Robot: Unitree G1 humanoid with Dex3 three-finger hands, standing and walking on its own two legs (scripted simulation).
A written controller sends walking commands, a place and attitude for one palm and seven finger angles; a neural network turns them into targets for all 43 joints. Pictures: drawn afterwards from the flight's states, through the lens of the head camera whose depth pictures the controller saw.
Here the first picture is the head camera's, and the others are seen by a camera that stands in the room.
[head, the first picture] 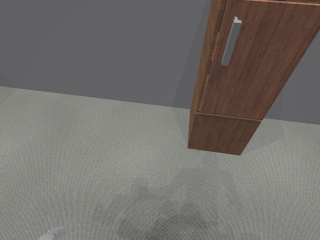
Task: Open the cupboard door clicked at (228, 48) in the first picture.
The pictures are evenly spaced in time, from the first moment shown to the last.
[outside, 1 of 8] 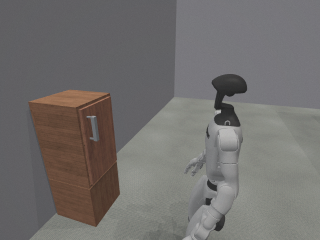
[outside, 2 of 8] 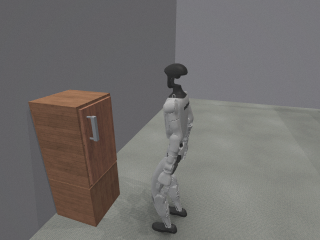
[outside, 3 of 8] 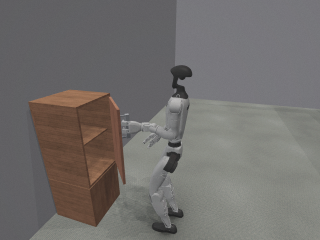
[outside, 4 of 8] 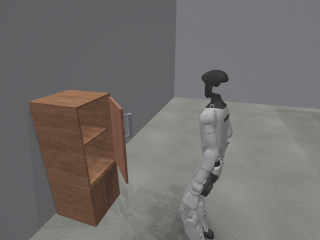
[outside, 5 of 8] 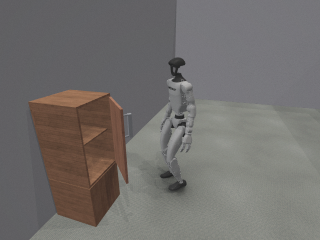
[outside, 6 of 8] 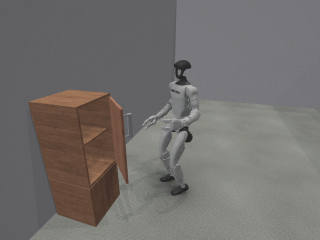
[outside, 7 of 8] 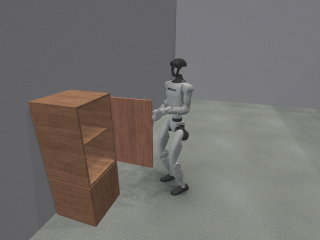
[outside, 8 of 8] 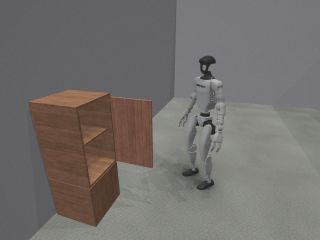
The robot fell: no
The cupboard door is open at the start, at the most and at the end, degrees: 0 92 90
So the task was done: yes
